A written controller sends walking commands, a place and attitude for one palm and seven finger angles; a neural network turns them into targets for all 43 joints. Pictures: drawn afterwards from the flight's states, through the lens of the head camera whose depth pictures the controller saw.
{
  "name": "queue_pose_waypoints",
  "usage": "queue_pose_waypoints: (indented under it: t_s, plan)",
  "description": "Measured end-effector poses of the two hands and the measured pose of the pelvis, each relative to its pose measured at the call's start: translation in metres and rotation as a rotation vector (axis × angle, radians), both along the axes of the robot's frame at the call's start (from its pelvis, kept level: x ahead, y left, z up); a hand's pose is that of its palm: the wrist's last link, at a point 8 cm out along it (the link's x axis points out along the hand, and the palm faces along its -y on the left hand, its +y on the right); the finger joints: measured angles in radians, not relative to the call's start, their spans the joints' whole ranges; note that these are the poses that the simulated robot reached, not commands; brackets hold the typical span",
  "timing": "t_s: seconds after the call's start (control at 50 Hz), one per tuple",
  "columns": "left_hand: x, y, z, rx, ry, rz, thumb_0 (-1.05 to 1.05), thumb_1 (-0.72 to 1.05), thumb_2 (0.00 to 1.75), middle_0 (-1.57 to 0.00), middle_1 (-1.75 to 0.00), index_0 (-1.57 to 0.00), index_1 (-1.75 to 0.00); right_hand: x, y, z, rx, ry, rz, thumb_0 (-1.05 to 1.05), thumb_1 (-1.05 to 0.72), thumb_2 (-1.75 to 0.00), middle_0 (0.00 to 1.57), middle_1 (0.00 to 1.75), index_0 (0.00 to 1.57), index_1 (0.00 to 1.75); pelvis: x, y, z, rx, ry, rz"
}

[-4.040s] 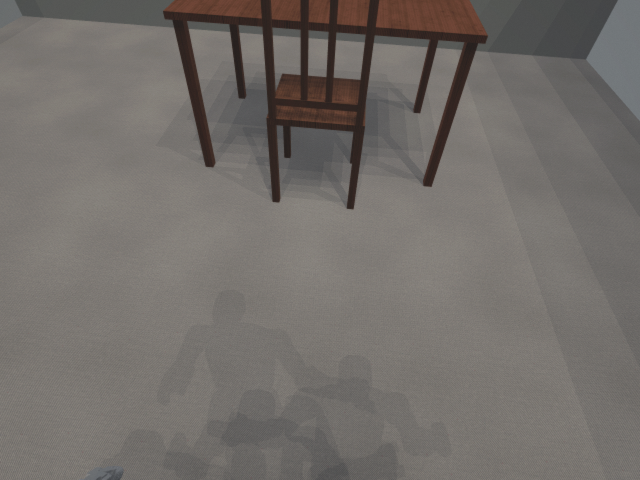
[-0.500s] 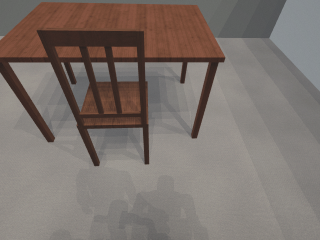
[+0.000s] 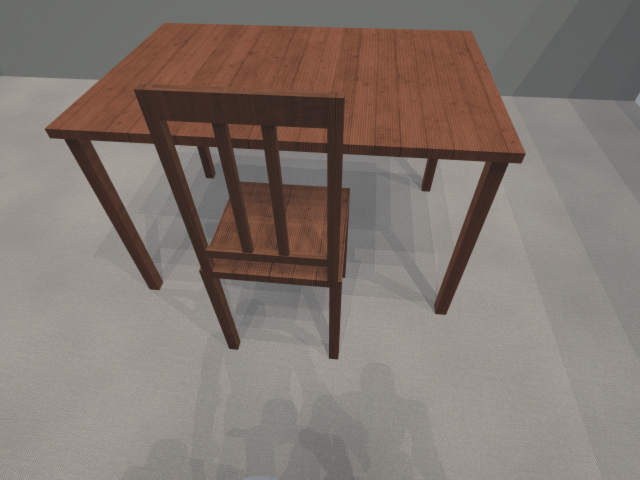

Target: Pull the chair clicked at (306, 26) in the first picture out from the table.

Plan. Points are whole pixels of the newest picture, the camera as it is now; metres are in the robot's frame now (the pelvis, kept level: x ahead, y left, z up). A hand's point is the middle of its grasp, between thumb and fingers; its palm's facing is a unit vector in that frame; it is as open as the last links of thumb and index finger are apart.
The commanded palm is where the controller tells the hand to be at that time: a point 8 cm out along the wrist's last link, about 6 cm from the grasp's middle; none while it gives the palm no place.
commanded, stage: take the last steps up to it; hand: left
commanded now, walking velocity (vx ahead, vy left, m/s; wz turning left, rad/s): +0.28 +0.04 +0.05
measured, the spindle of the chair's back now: (236, 195) +0.67 +0.25 -0.07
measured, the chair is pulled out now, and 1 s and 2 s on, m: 0.00 0.00 0.00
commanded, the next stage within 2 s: come to a stop and stand still in 0.42 s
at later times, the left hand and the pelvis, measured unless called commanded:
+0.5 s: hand (179, 460) +0.18 +0.24 -0.17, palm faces +0.06 -0.97 -0.22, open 7.3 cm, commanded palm none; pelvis +0.14 +0.05 +0.00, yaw +0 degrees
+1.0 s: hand (189, 423) +0.24 +0.24 -0.18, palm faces +0.02 -0.97 -0.23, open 7.3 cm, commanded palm none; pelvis +0.18 +0.06 -0.01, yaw -2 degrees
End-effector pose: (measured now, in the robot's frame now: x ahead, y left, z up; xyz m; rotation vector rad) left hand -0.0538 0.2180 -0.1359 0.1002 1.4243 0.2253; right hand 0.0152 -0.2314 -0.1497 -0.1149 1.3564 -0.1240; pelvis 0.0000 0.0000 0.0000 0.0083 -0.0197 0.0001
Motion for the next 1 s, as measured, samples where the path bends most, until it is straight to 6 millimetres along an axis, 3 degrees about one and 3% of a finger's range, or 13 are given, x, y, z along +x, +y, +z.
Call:
queue_pose_waypoints:
  t_s: [0.14, 0.22, 0.26, 0.34, 0.46, 0.52, 0.58, 0.68, 0.78, 1.0]
  plan:
    - [-0.015, -0.003, 0.0, -0.061, 0.156, 0.068, 0.0, 0.9, 0.89, -0.2, -0.3, -0.2, -0.3, 0.097, 0.019, 0.01, -0.015, -0.105, 0.077, 0.01, -0.91, -0.9, 0.2, 0.3, 0.2, 0.3, 0.041, 0.018, -0.001, -0.003, 0.015, 0.03]
    - [-0.004, 0.011, -0.016, -0.092, 0.214, 0.098, 0.0, 0.9, 0.89, -0.2, -0.3, -0.2, -0.3, 0.152, 0.042, 0.004, -0.039, -0.174, 0.128, 0.0, -0.91, -0.9, 0.2, 0.3, 0.2, 0.3, 0.071, 0.04, -0.016, -0.021, 0.014, 0.032]
    - [0.013, 0.022, -0.024, -0.097, 0.224, 0.086, 0.0, 0.9, 0.89, -0.2, -0.3, -0.2, -0.3, 0.168, 0.052, 0.003, -0.049, -0.202, 0.122, 0.0, -0.91, -0.9, 0.2, 0.3, 0.2, 0.3, 0.081, 0.046, -0.02, -0.011, 0.008, 0.025]
    - [0.078, 0.045, -0.025, -0.069, 0.133, 0.03, 0.0, 0.91, 0.89, -0.2, -0.3, -0.2, -0.3, 0.172, 0.064, 0.009, -0.045, -0.198, 0.069, 0.0, -0.91, -0.9, 0.2, 0.3, 0.2, 0.3, 0.101, 0.052, -0.012, 0.004, 0.004, 0.001]
    - [0.196, 0.063, -0.011, -0.003, -0.093, -0.048, 0.0, 0.91, 0.89, -0.19, -0.29, -0.2, -0.29, 0.167, 0.055, 0.009, -0.051, -0.136, 0.011, -0.01, -0.94, -0.9, 0.2, 0.3, 0.2, 0.3, 0.131, 0.053, -0.004, 0.022, 0.011, -0.007]
    - [0.239, 0.067, -0.003, 0.038, -0.168, -0.081, 0.01, 0.93, 0.89, -0.19, -0.29, -0.2, -0.29, 0.163, 0.051, -0.001, -0.028, -0.084, -0.009, -0.01, -0.93, -0.9, 0.2, 0.3, 0.2, 0.3, 0.147, 0.048, -0.006, 0.029, 0.007, -0.007]
    - [0.269, 0.063, -0.003, 0.068, -0.215, -0.106, 0.0, 0.93, 0.89, -0.19, -0.29, -0.2, -0.29, 0.161, 0.047, -0.016, -0.002, -0.029, -0.025, 0.0, -0.92, -0.9, 0.2, 0.3, 0.2, 0.3, 0.165, 0.04, -0.014, 0.034, 0.003, -0.011]
    - [0.29, 0.047, 0.001, 0.048, -0.189, -0.12, 0.0, 0.92, 0.89, -0.19, -0.29, -0.2, -0.29, 0.169, 0.051, -0.014, 0.01, 0.031, -0.046, 0.0, -0.91, -0.9, 0.2, 0.3, 0.2, 0.3, 0.185, 0.037, -0.007, 0.004, 0.008, -0.004]
    - [0.298, 0.052, -0.004, 0.039, -0.154, -0.104, 0.0, 0.94, 0.89, -0.2, -0.3, -0.2, -0.3, 0.177, 0.056, -0.008, -0.01, 0.047, -0.058, 0.01, -0.92, -0.9, 0.2, 0.3, 0.2, 0.3, 0.191, 0.042, -0.005, -0.004, -0.001, -0.005]
    - [0.283, 0.071, -0.011, 0.029, -0.106, -0.099, 0.0, 0.91, 0.89, -0.2, -0.3, -0.2, -0.3, 0.186, 0.061, -0.001, -0.049, -0.001, -0.044, 0.01, -0.92, -0.9, 0.2, 0.3, 0.2, 0.3, 0.181, 0.055, -0.006, 0.01, -0.017, -0.036]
